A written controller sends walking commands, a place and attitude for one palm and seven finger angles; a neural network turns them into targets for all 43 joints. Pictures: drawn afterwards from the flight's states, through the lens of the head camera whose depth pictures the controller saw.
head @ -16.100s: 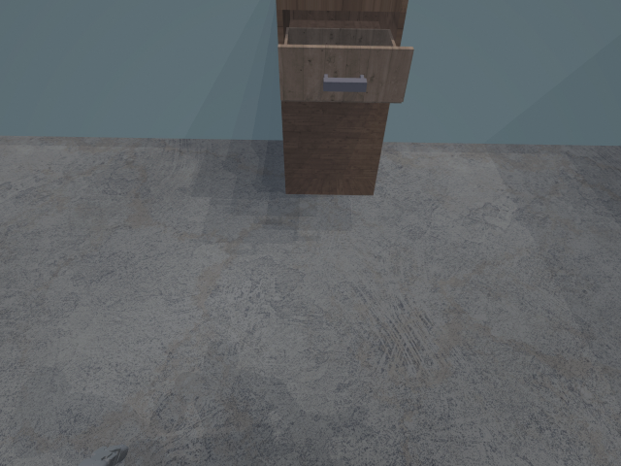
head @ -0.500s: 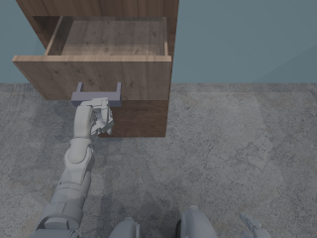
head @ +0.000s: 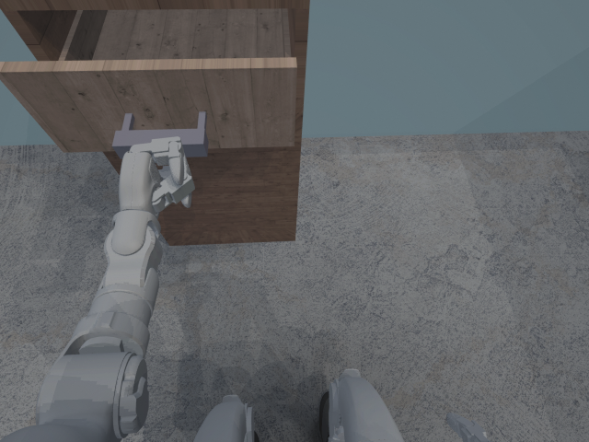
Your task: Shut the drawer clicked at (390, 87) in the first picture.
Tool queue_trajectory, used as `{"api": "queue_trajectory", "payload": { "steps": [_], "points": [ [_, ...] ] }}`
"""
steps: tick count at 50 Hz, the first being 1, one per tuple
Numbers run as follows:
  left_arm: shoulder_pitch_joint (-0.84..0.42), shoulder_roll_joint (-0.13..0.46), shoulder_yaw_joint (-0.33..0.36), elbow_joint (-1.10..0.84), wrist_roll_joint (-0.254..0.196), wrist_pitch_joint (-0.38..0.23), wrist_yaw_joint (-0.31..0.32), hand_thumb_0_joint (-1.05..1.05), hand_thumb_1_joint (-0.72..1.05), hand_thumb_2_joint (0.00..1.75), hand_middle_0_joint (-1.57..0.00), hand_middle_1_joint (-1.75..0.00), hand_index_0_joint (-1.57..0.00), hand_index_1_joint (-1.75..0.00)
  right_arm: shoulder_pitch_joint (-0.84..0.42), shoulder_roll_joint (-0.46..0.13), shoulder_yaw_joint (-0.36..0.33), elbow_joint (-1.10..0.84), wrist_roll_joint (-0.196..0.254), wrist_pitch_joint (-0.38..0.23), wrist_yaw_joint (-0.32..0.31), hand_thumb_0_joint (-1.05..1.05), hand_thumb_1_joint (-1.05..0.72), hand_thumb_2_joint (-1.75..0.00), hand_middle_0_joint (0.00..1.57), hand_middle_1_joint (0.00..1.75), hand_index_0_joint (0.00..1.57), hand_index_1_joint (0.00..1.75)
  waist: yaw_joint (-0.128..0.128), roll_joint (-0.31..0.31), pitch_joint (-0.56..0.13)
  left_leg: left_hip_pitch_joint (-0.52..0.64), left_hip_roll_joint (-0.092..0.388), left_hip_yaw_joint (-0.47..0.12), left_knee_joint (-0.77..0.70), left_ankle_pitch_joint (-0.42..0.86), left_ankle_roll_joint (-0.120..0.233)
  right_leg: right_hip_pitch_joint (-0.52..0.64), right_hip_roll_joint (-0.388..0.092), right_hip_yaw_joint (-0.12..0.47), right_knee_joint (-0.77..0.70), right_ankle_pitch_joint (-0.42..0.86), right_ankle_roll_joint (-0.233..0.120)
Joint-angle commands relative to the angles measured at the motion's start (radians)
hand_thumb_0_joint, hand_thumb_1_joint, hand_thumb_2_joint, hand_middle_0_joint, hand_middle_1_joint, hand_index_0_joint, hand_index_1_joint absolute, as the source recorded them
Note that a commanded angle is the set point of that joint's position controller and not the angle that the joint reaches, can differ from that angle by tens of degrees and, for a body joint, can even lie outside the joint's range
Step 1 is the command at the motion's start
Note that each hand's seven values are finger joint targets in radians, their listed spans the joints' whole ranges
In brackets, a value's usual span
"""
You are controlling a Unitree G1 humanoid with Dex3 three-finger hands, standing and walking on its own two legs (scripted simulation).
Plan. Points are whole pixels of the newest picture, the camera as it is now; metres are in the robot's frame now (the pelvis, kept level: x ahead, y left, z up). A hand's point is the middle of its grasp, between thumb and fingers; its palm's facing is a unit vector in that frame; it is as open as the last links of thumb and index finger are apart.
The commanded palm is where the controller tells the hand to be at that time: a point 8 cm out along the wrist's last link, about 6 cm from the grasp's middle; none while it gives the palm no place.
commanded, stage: push the drawer shut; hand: left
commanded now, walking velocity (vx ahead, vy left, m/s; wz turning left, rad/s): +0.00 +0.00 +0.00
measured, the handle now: (164, 131) +0.54 +0.17 +0.05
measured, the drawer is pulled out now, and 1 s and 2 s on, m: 0.12 0.00 0.00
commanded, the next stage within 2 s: pull the fist back off the drawer in 1.22 s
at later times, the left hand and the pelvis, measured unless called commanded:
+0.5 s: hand (194, 139) +0.52 +0.12 +0.05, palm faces +0.00 -1.00 -0.05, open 3.3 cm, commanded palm +0.51 +0.18 +0.05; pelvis -0.01 +0.00 -0.01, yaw -1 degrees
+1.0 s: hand (194, 111) +0.58 +0.13 +0.05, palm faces -0.01 -1.00 -0.05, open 3.2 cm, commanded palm +0.57 +0.17 +0.05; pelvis +0.00 +0.01 -0.02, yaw -1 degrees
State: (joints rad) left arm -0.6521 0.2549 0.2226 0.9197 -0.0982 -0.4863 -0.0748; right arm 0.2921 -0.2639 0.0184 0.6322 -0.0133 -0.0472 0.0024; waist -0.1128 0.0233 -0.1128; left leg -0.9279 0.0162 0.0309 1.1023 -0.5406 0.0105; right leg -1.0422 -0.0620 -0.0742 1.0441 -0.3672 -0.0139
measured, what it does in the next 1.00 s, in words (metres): stands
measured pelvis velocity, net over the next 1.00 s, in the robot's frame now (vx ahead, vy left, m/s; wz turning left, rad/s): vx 0.00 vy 0.01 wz -0.02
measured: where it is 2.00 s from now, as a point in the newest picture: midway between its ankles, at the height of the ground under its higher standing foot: outside the picture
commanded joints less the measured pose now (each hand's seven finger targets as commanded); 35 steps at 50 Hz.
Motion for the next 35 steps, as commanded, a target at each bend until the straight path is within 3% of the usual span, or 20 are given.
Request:
{"api": "queue_trajectory", "payload": {
  "steps": [1, 2, 6, 8, 10, 14, 17, 18, 24, 27, 30, 31, 32, 34, 35],
  "points": [
    [-0.55, 0.22, 0.072, -0.151, -0.007, -0.081, 0.009, 0.0, 0.9, 0.9, -1.4, -1.6, -1.4, -1.6, 0.131, -0.149, -0.056, -0.061, -0.002, -0.024, -0.007, 0.0, -0.9, -0.9, 0.2, 0.3, 0.2, 0.3, -0.057, -0.007, -0.455, 0.057, -0.032, -0.037, -0.152, 0.229, 0.01, 0.411, 0.05, 0.072, -0.107, 0.152, 0.001],
    [-0.581, 0.22, 0.065, -0.163, -0.003, -0.089, 0.008, 0.0, 0.9, 0.9, -1.4, -1.6, -1.4, -1.6, 0.134, -0.148, -0.056, -0.061, -0.003, -0.021, -0.006, 0.0, -0.9, -0.9, 0.2, 0.3, 0.2, 0.3, -0.06, 0.023, -0.472, 0.074, -0.031, -0.041, -0.152, 0.246, 0.009, 0.4, 0.05, 0.07, -0.1, 0.163, -0.001],
    [-0.612, 0.216, 0.065, -0.096, 0.007, -0.096, 0.008, 0.0, 0.9, 0.9, -1.4, -1.6, -1.4, -1.6, 0.155, -0.155, -0.057, -0.057, -0.011, -0.012, 0.001, 0.0, -0.9, -0.9, 0.2, 0.3, 0.2, 0.3, -0.071, 0.037, -0.485, 0.098, -0.03, -0.049, -0.144, 0.257, 0.007, 0.357, 0.056, 0.062, -0.096, 0.153, -0.002],
    [-0.662, 0.221, 0.064, -0.061, 0.013, -0.094, 0.012, 0.0, 0.9, 0.9, -1.4, -1.6, -1.4, -1.6, 0.16, -0.158, -0.055, -0.052, -0.013, -0.006, 0.004, 0.0, -0.9, -0.9, 0.2, 0.3, 0.2, 0.3, -0.085, 0.027, -0.45, 0.066, -0.029, -0.052, -0.142, 0.219, 0.009, 0.334, 0.056, 0.061, -0.1, 0.117, -0.001],
    [-0.719, 0.256, 0.083, -0.063, 0.021, -0.101, 0.019, 0.0, 0.9, 0.9, -1.4, -1.6, -1.4, -1.6, 0.175, -0.165, -0.056, -0.052, -0.018, -0.003, 0.003, 0.0, -0.9, -0.9, 0.2, 0.3, 0.2, 0.3, -0.096, 0.014, -0.467, 0.058, -0.029, -0.057, -0.138, 0.208, 0.015, 0.334, 0.057, 0.065, -0.099, 0.105, 0.0],
    [-0.765, 0.286, 0.1, -0.047, 0.039, -0.103, 0.028, 0.0, 0.9, 0.9, -1.4, -1.6, -1.4, -1.6, 0.197, -0.167, -0.055, -0.048, -0.027, 0.008, 0.006, 0.0, -0.9, -0.9, 0.2, 0.3, 0.2, 0.3, -0.104, 0.06, -0.527, 0.078, -0.029, -0.056, -0.124, 0.248, 0.014, 0.334, 0.058, 0.067, -0.091, 0.141, 0.0],
    [-0.771, 0.321, 0.122, 0.005, 0.048, -0.095, 0.027, 0.0, 0.9, 0.9, -1.4, -1.6, -1.4, -1.6, 0.214, -0.174, -0.052, -0.044, -0.029, 0.019, 0.009, 0.0, -0.9, -0.9, 0.2, 0.3, 0.2, 0.3, -0.11, 0.044, -0.522, 0.068, -0.026, -0.064, -0.119, 0.253, 0.014, 0.324, 0.061, 0.064, -0.091, 0.139, 0.0],
    [-0.797, 0.31, 0.111, 0.015, 0.047, -0.089, 0.026, 0.0, 0.9, 0.9, -1.4, -1.6, -1.4, -1.6, 0.216, -0.172, -0.049, -0.044, -0.03, 0.022, 0.009, 0.0, -0.9, -0.9, 0.2, 0.3, 0.2, 0.3, -0.124, 0.037, -0.503, 0.045, -0.026, -0.059, -0.117, 0.239, 0.019, 0.325, 0.062, 0.069, -0.097, 0.135, 0.003],
    [-0.834, 0.399, 0.168, 0.033, 0.062, -0.083, 0.022, 0.0, 0.9, 0.9, -1.4, -1.6, -1.4, -1.6, 0.242, -0.179, -0.044, -0.051, -0.037, 0.039, 0.011, 0.0, -0.9, -0.9, 0.2, 0.3, 0.2, 0.3, -0.118, 0.067, -0.548, 0.044, -0.024, -0.062, -0.108, 0.267, 0.019, 0.348, 0.066, 0.072, -0.092, 0.162, -0.001],
    [-0.866, 0.375, 0.145, 0.031, 0.066, -0.084, 0.019, 0.0, 0.9, 0.9, -1.4, -1.6, -1.4, -1.6, 0.252, -0.18, -0.044, -0.048, -0.041, 0.047, 0.016, 0.0, -0.9, -0.9, 0.2, 0.3, 0.2, 0.3, -0.13, 0.127, -0.554, 0.095, -0.018, -0.073, -0.104, 0.31, 0.011, 0.292, 0.068, 0.06, -0.083, 0.174, -0.003],
    [-0.867, 0.393, 0.167, 0.049, 0.062, -0.078, 0.023, 0.0, 0.9, 0.9, -1.4, -1.6, -1.4, -1.6, 0.27, -0.184, -0.043, -0.048, -0.044, 0.057, 0.021, 0.0, -0.9, -0.9, 0.2, 0.3, 0.2, 0.3, -0.139, 0.093, -0.555, 0.096, -0.014, -0.075, -0.099, 0.326, 0.014, 0.301, 0.074, 0.058, -0.086, 0.19, -0.002],
    [-0.86, 0.419, 0.181, 0.062, 0.071, -0.076, 0.023, 0.0, 0.9, 0.9, -1.4, -1.6, -1.4, -1.6, 0.274, -0.188, -0.042, -0.048, -0.045, 0.062, 0.02, 0.0, -0.9, -0.9, 0.2, 0.3, 0.2, 0.3, -0.131, 0.1, -0.558, 0.087, -0.014, -0.076, -0.101, 0.333, 0.011, 0.308, 0.073, 0.058, -0.083, 0.197, -0.004],
    [-0.894, 0.401, 0.161, 0.056, 0.072, -0.074, 0.022, 0.0, 0.9, 0.9, -1.4, -1.6, -1.4, -1.6, 0.276, -0.185, -0.041, -0.048, -0.045, 0.065, 0.02, 0.0, -0.9, -0.9, 0.2, 0.3, 0.2, 0.3, -0.148, 0.09, -0.559, 0.078, -0.013, -0.077, -0.096, 0.329, 0.015, 0.308, 0.074, 0.06, -0.083, 0.202, 0.0],
    [-0.913, 0.424, 0.174, 0.081, 0.081, -0.066, 0.026, 0.0, 0.9, 0.9, -1.4, -1.6, -1.4, -1.6, 0.284, -0.187, -0.039, -0.043, -0.047, 0.07, 0.019, 0.0, -0.9, -0.9, 0.2, 0.3, 0.2, 0.3, -0.153, 0.082, -0.526, 0.052, -0.012, -0.079, -0.096, 0.308, 0.016, 0.3, 0.074, 0.059, -0.087, 0.182, -0.001],
    [-0.927, 0.406, 0.157, 0.083, 0.081, -0.066, 0.026, 0.0, 0.9, 0.9, -1.4, -1.6, -1.4, -1.6, 0.287, -0.186, -0.039, -0.043, -0.048, 0.071, 0.021, 0.0, -0.9, -0.9, 0.2, 0.3, 0.2, 0.3, -0.161, 0.117, -0.519, 0.074, -0.013, -0.081, -0.095, 0.318, 0.016, 0.272, 0.076, 0.056, -0.087, 0.183, -0.002]
  ]
}}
